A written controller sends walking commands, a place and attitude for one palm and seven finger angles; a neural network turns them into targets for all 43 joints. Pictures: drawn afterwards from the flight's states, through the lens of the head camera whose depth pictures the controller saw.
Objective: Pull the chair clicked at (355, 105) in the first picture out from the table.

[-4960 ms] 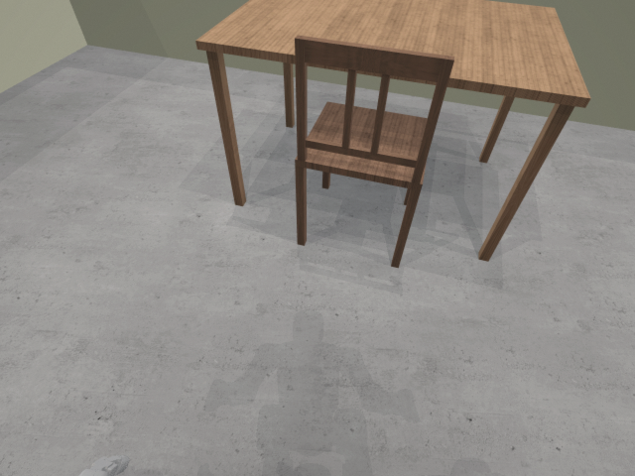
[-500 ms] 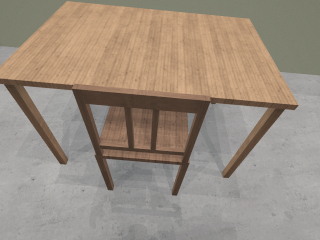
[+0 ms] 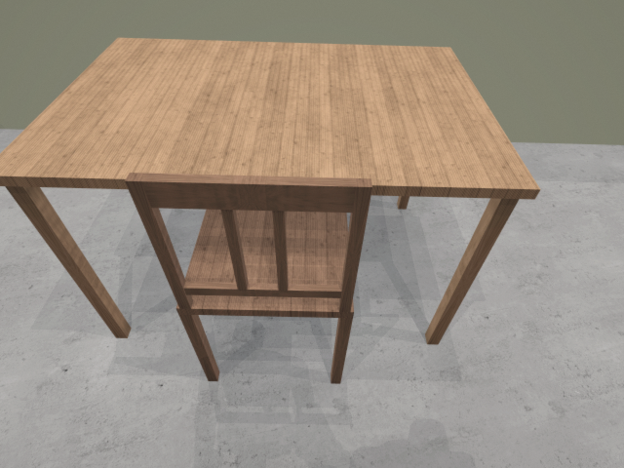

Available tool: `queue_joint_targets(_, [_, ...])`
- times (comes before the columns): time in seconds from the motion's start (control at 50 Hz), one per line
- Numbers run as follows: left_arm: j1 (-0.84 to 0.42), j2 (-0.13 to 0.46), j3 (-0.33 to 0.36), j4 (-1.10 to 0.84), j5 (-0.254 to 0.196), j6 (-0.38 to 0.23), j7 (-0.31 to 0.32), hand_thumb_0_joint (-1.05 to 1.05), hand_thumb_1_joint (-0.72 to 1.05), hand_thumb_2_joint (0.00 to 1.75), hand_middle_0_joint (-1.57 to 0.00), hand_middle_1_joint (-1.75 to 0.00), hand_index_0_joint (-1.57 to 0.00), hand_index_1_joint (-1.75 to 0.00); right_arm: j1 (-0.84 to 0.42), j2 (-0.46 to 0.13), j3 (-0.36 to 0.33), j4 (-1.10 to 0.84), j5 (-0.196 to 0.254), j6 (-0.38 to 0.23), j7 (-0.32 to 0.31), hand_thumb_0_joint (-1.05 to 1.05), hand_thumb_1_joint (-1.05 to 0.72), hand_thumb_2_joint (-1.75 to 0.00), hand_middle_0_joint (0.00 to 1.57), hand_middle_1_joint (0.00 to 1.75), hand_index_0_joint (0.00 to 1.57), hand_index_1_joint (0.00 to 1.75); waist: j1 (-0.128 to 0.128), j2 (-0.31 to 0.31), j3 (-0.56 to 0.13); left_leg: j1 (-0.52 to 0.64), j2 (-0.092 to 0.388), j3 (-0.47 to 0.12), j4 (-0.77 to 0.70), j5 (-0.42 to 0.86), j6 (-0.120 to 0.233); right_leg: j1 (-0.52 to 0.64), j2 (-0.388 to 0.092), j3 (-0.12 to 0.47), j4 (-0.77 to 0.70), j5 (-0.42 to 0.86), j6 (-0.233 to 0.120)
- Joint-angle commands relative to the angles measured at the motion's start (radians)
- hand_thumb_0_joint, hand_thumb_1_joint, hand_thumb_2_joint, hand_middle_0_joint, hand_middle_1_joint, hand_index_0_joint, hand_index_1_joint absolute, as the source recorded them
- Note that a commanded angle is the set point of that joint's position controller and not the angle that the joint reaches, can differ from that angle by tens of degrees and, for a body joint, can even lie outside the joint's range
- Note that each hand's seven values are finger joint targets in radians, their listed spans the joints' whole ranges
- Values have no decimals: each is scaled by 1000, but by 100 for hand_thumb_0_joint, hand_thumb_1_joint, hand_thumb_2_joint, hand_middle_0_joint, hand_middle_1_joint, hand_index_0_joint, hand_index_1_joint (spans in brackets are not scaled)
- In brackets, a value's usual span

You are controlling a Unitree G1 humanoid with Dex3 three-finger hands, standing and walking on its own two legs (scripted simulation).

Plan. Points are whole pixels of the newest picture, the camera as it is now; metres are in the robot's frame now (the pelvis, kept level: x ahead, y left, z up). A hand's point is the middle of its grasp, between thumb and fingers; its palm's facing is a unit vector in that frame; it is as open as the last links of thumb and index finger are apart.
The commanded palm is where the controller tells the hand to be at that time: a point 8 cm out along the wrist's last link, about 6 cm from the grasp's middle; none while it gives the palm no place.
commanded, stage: come to a stop and stand still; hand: left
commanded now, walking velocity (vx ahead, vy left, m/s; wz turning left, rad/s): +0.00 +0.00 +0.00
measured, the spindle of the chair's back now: (236, 250) +0.55 +0.18 -0.12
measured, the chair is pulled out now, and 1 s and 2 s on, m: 0.00 0.00 0.00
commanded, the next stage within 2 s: look again from close up in 0.14 s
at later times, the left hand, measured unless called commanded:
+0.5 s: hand out of the picture +0.02 +0.18 -0.18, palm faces +0.06 -0.97 -0.23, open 7.3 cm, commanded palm none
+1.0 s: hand out of the picture +0.00 +0.21 -0.19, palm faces +0.02 -0.98 -0.18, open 7.3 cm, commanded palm none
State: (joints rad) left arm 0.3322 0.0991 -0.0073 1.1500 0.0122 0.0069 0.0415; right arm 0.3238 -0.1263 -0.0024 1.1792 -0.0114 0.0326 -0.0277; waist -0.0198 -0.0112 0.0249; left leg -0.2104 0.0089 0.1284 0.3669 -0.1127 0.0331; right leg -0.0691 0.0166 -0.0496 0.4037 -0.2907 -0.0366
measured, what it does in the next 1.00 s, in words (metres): stands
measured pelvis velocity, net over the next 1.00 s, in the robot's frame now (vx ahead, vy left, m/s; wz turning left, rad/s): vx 0.01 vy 0.04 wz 0.00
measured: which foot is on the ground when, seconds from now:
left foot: down 0.00-1.00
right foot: down 0.00-1.00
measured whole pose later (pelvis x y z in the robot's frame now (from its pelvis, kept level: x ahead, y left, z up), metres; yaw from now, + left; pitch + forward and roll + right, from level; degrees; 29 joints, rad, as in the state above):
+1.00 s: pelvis +0.01 +0.04 -0.01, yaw +0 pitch -2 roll -1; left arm 0.34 0.16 0.00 1.03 0.02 0.00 0.05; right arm 0.21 -0.17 -0.01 1.05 -0.02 0.01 -0.02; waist 0.01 -0.02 0.05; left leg -0.27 -0.02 0.14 0.49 -0.20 0.09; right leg -0.10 -0.02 -0.04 0.47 -0.34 0.02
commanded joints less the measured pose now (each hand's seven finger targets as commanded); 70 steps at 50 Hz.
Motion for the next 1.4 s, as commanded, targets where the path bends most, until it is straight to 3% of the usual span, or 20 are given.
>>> queue_joint_targets(0.0, [81, 102, 19, -16, -5, -8, 6, 0, 90, 90, -20, -30, -20, -30, 45, -69, -12, -25, 1, -16, -8, 0, -90, -90, 20, 30, 20, 30, 6, 19, 139, 57, 86, -155, -64, -158, -19, -272, -130, 143, -170, -152, -12])
queue_joint_targets(0.2, [102, 68, 17, -9, -8, -19, 9, 0, 90, 90, -20, -30, -20, -30, 77, -51, -8, -17, 3, -34, -18, 0, -90, -90, 20, 30, 20, 30, 10, 15, 78, 69, 105, -158, -46, -41, -13, -198, -119, 131, -135, 23, -10])
queue_joint_targets(0.22, [27, 280, 4, -143, 1, -45, 6, 0, 90, 90, -20, -30, -20, -30, -1, -160, -40, -173, -24, -34, 10, 0, -90, -90, 20, 30, 20, 30, -23, 82, 155, -21, 18, -177, 21, -13, 2, -242, -80, 93, -73, 4, -36])
queue_joint_targets(0.24, [52, 204, 29, -134, 6, -44, 13, 0, 90, 90, -20, -30, -20, -30, -18, -149, -56, -161, -17, -56, 4, 0, -90, -90, 20, 30, 20, 30, 18, 73, 92, -41, 91, -166, 82, -110, -7, -262, -128, 119, -46, -43, -30])
queue_joint_targets(0.26, [58, 154, 24, -116, 14, -45, 15, 0, 90, 90, -20, -30, -20, -30, -6, -107, -52, -145, -15, -61, -1, 0, -90, -90, 20, 30, 20, 30, 0, 71, 47, -40, 86, -169, 103, -57, -8, -226, -140, 135, -55, 40, -40])
queue_joint_targets(0.28, [71, 132, 14, -123, 9, -46, 16, 0, 90, 90, -20, -30, -20, -30, 31, -72, -42, -149, -11, -59, -3, 0, -90, -90, 20, 30, 20, 30, 2, 28, 14, -26, 75, -165, 134, -37, -10, -201, -158, 142, -71, 76, -41])
queue_joint_targets(0.34, [55, 127, 23, -144, 8, -43, 22, 0, 90, 90, -20, -30, -20, -30, 47, -67, -39, -165, -15, -49, 1, 0, -90, -90, 20, 30, 20, 30, -7, -97, -15, -43, 58, -135, 200, -25, -5, -177, -174, 157, -59, 170, -43])
queue_joint_targets(0.42, [86, 131, 29, -169, 11, -37, 25, 0, 90, 90, -20, -30, -20, -30, 23, -81, -34, -177, -12, -53, -4, 0, -90, -90, 20, 30, 20, 30, 14, -49, -18, -42, 73, -121, 192, 110, 8, -114, -148, 126, 35, 451, -25])
queue_joint_targets(0.44, [90, 143, 35, -173, 10, -35, 25, 0, 90, 90, -20, -30, -20, -30, 12, -86, -37, -177, -8, -53, -6, 0, -90, -90, 20, 30, 20, 30, 14, -61, -9, -40, 78, -125, 190, 143, 11, -116, -142, 112, 45, 473, -17])
queue_joint_targets(0.5, [86, 153, 39, -191, 10, -25, 24, 0, 90, 90, -20, -30, -20, -30, -14, -115, -43, -185, -7, -46, -8, 0, -90, -90, 20, 30, 20, 30, 19, -33, 19, -24, 90, -128, 181, 183, 17, -146, -126, 101, 60, 408, -9])
queue_joint_targets(0.54, [101, 153, 36, -195, 11, -25, 24, 0, 90, 90, -20, -30, -20, -30, -28, -121, -38, -187, -6, -46, -6, 0, -90, -90, 20, 30, 20, 30, 25, -2, 2, 10, 101, -132, 178, 235, 23, -143, -118, 96, 57, 377, -2])
queue_joint_targets(0.6, [76, 161, 36, -203, 10, -20, 20, 0, 90, 90, -20, -30, -20, -30, -63, -136, -40, -196, -6, -41, -4, 0, -90, -90, 20, 30, 20, 30, 24, 42, 19, 10, 106, -146, 141, 160, 26, -169, -108, 93, 41, 236, -1])
queue_joint_targets(0.62, [79, 159, 30, -207, 13, -19, 19, 0, 90, 90, -20, -30, -20, -30, -69, -138, -33, -199, -6, -40, -1, 0, -90, -90, 20, 30, 20, 30, 26, 24, 29, 8, 108, -147, 135, 151, 28, -165, -102, 92, 32, 211, 0])
queue_joint_targets(0.68, [58, 165, 30, -203, 11, -17, 15, 0, 90, 90, -20, -30, -20, -30, -91, -147, -35, -204, -6, -38, 2, 0, -90, -90, 20, 30, 20, 30, 20, 43, 41, 5, 104, -155, 98, 52, 24, -181, -102, 93, 15, 136, 1])
queue_joint_targets(0.92, [73, 152, 19, -159, 11, -19, 9, 0, 90, 90, -20, -30, -20, -30, -89, -151, -27, -172, 1, -40, 9, 0, -90, -90, 20, 30, 20, 30, 22, 5, 38, 28, 110, -173, -8, -69, 26, -166, -109, 78, -28, 61, 16])
queue_joint_targets(1.18, [130, 126, 15, -77, 12, -12, 9, 0, 90, 90, -20, -30, -20, -30, -51, -154, -30, -105, 4, -37, 7, 0, -90, -90, 20, 30, 20, 30, 26, 34, 43, 26, 134, -222, -145, -238, 19, -159, -106, 49, -7, 10, 29])
queue_joint_targets(1.32, [146, 114, 13, -55, 12, -13, 12, 0, 90, 90, -20, -30, -20, -30, -33, -141, -31, -81, 7, -36, 6, 0, -90, -90, 20, 30, 20, 30, 25, -11, 54, 40, 130, -208, -143, -222, 17, -174, -110, 60, -26, 16, 30])
queue_joint_targets(1.38, [156, 107, 15, -45, 13, -10, 14, 0, 90, 90, -20, -30, -20, -30, -27, -140, -33, -74, 5, -34, 6, 0, -90, -90, 20, 30, 20, 30, 22, 17, 57, 40, 137, -213, -169, -263, 8, -186, -107, 52, -8, 3, 33])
